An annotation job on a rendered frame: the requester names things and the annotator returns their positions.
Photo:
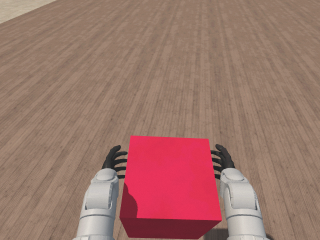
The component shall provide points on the robot right hand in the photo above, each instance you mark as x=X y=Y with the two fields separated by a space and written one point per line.
x=225 y=161

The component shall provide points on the right robot forearm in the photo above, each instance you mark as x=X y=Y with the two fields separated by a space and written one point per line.
x=242 y=209

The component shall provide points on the robot left hand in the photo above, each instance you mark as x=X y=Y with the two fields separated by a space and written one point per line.
x=110 y=161

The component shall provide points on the left robot forearm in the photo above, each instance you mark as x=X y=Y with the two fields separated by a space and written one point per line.
x=98 y=210

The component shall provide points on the carton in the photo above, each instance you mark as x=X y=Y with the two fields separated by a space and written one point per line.
x=170 y=189

